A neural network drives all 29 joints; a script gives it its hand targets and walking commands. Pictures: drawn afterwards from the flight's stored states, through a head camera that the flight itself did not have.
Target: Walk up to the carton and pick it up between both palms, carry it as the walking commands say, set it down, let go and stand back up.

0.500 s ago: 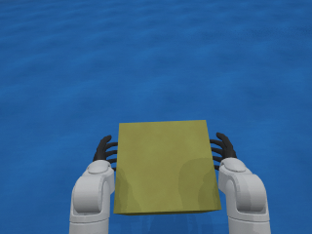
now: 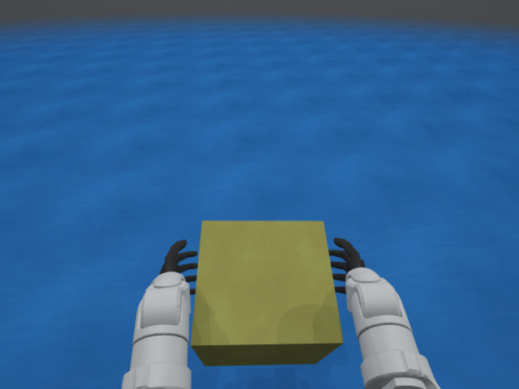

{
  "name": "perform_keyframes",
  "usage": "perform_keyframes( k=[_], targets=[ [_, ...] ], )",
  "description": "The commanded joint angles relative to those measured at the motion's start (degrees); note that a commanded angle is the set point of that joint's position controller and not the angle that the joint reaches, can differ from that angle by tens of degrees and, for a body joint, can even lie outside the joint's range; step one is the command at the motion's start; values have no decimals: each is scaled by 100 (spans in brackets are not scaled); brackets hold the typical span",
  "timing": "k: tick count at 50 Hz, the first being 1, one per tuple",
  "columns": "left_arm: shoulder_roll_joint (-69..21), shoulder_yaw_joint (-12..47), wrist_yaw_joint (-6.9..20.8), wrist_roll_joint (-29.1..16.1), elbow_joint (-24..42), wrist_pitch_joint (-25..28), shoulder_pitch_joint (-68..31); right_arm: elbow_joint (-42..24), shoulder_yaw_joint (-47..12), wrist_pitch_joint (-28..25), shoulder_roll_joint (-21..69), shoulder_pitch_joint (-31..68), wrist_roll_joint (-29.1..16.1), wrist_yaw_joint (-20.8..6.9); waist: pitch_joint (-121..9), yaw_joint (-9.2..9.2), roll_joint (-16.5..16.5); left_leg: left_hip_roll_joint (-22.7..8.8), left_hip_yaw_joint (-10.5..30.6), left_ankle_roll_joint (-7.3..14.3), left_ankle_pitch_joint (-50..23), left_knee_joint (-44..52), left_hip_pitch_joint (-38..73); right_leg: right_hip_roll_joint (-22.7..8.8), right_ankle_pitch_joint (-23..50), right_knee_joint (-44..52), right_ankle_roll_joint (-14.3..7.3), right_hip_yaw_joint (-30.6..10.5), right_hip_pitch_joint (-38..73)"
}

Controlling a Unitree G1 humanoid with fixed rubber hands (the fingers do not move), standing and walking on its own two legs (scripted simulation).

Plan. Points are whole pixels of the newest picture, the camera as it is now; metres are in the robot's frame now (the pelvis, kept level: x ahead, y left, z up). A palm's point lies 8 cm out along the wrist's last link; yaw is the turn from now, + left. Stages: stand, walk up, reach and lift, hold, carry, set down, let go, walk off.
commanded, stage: hold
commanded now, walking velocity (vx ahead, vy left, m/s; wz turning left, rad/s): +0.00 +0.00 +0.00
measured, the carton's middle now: (261, 296) +0.32 +0.05 -0.01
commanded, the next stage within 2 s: set down in 0.24 s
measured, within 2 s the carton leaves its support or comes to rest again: neither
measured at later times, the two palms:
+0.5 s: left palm (175, 296) +0.26 +0.18 +0.05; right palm (357, 287) +0.31 -0.11 +0.05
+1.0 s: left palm (191, 326) +0.27 +0.18 -0.06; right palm (349, 314) +0.33 -0.11 -0.05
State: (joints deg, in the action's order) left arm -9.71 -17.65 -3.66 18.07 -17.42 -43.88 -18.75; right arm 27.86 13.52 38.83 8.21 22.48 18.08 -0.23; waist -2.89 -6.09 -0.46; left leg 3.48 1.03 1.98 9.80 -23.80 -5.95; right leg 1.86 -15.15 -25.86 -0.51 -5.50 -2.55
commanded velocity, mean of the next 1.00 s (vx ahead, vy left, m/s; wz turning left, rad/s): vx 0.00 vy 0.00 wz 0.00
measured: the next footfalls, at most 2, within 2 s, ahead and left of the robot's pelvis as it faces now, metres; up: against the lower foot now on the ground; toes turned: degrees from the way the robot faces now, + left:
none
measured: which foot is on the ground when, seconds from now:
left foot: down 0.00-1.00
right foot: down 0.00-1.00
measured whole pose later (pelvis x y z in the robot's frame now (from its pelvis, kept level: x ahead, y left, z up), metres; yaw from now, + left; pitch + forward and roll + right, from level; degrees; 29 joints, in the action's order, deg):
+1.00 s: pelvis -0.02 -0.05 -0.02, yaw +1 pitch +9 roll +0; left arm -9.1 -27.3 1.3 20.6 -27.0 -19.1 -23.9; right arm 35.2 20.7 15.1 12.8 27.1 18.4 6.1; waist 2.5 -7.3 -2.4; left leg 0.5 4.1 -1.5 10.8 -35.7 -34.0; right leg 5.8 -16.4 -37.9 -3.7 -1.9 -30.4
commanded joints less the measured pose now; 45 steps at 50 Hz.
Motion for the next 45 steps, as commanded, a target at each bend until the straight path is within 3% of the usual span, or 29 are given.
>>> perform_keyframes(
  k=[1,6,12,13,18,21,27,35,41,45],
  targets=[
    [-6100,3207,1584,-1780,-378,55,-3012,58,-2780,-345,5237,3440,-1606,-1913,-808,-13,424,-292,513,-435,-190,625,991,224,576,451,-278,58,-999],
    [-6288,3215,1465,-1864,-208,90,-3145,76,-2653,-405,5124,3474,-1611,-2096,-1157,21,460,-479,667,-528,-180,652,1172,219,472,326,-341,-30,-1196],
    [-6292,3055,1456,-1866,-360,145,-3373,227,-2565,-451,5165,3681,-1580,-2145,-1130,4,361,-473,681,-446,363,648,968,166,223,251,-363,-98,-1339],
    [-6524,3054,1277,-1845,-75,31,-2986,127,-2407,-485,5302,3361,-1526,-2084,-1387,74,628,-548,1094,-546,-257,814,1302,175,319,434,-587,-114,-1110],
    [-6047,2514,1342,-1580,-711,178,-3051,295,-2032,-489,5158,3503,-1176,-1882,-870,14,214,-387,731,-451,143,573,1025,-20,-60,692,-633,-289,-1226],
    [-5876,2240,1400,-1405,-992,299,-3247,574,-1809,-572,5143,3619,-1018,-1798,-732,-54,152,-335,629,-377,425,486,1018,-13,-353,673,-611,-246,-1375],
    [-5392,1877,1509,-1102,-1276,660,-3539,1156,-1319,-864,5186,3622,-729,-1585,-625,-83,28,-194,372,-320,170,124,1053,-39,-509,675,-549,-244,-1737],
    [-4598,1528,1667,-646,-1345,1338,-3335,1438,-1132,-1404,5281,3157,-528,-1181,-781,-166,-35,-21,137,-150,-578,-432,284,0,171,343,-348,-299,-1926],
    [-4300,1556,1778,-568,-1337,2035,-3216,1159,-1520,-2014,5280,3098,-599,-873,-1435,-273,-107,116,100,-96,-1018,-840,-502,114,856,-72,-205,-347,-1915],
    [-4234,1732,1835,-572,-1298,2451,-3220,1036,-1767,-2387,5296,3022,-622,-728,-1962,-198,-175,193,104,-98,-1143,-1109,-1035,183,1243,-377,-143,-366,-1891]
  ],
)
